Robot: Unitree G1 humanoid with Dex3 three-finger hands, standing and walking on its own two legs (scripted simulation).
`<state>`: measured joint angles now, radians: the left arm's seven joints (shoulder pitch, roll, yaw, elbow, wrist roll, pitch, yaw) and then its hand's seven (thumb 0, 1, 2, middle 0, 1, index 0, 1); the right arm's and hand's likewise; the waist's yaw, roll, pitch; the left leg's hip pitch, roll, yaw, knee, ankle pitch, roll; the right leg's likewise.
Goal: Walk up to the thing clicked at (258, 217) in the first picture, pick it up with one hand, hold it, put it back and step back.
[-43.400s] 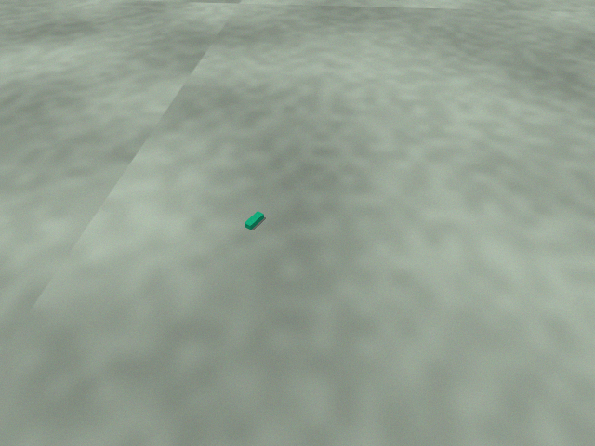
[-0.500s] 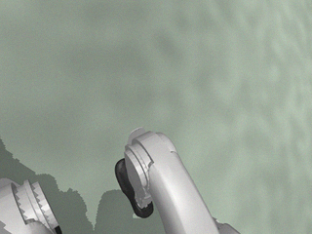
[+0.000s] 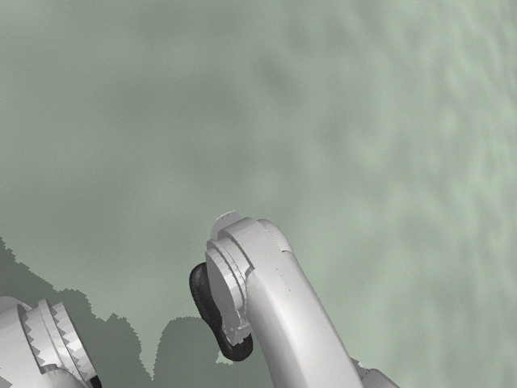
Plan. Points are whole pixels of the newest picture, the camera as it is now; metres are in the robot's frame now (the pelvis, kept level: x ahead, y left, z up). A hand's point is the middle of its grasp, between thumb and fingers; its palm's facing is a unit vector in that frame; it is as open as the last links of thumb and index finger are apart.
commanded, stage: close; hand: left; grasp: from above
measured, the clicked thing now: out of the picture +0.50 +0.28 -0.31
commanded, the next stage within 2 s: settle in 0.40 s
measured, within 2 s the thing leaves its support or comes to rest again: leaves its support in 0.80 s
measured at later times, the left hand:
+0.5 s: hand out of the picture +0.48 +0.28 -0.27, palm faces -0.45 -0.12 -0.89, open 6.6 cm
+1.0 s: hand out of the picture +0.48 +0.31 -0.22, palm faces -0.40 -0.09 -0.91, open 6.5 cm
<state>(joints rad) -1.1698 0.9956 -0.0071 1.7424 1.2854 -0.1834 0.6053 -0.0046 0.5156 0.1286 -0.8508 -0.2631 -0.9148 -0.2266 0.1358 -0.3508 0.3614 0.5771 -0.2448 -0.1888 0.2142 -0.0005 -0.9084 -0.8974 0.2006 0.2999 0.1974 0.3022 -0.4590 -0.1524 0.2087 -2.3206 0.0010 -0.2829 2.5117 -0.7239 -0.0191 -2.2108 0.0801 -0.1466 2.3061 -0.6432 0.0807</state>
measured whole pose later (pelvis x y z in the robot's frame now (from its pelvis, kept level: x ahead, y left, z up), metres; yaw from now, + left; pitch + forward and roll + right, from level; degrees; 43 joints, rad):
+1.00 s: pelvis +0.00 +0.00 +0.00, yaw +2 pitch +32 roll -15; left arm -1.05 0.88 0.01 1.44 1.26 -0.14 0.44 0.00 0.52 0.00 -1.07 -0.02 -1.10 0.00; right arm 0.20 -0.34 0.24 0.61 -0.20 -0.13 0.22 0.00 -0.92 -0.90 0.20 0.30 0.20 0.30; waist -0.36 -0.08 0.09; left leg -2.35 -0.02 -0.25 2.49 -0.71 -0.02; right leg -2.24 0.05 -0.13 2.31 -0.66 0.05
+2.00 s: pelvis +0.00 -0.01 +0.07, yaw +10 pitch +35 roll -7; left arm -0.86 0.65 -0.06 1.03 1.09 -0.12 0.03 0.00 0.55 0.00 -1.00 -0.12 -1.04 -0.07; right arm 0.22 -0.30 0.05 0.60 -0.05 0.11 0.07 0.00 -0.92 -0.90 0.20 0.30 0.20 0.30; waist -0.19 0.05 -0.12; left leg -2.19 -0.02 -0.12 2.22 -0.65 -0.01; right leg -2.12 0.00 -0.03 2.14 -0.64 0.05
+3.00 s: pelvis +0.04 -0.01 +0.36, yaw +13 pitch +15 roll -1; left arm -0.35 0.43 -0.19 0.77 1.02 -0.07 0.10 0.00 0.54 0.00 -1.03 -0.09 -1.06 -0.05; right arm 0.23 -0.25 -0.03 0.71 0.05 0.01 -0.06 0.01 -0.91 -0.90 0.20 0.30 0.20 0.30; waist -0.07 0.03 -0.13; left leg -0.96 0.03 -0.03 1.16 -0.47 -0.01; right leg -0.94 0.00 0.02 1.13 -0.45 0.03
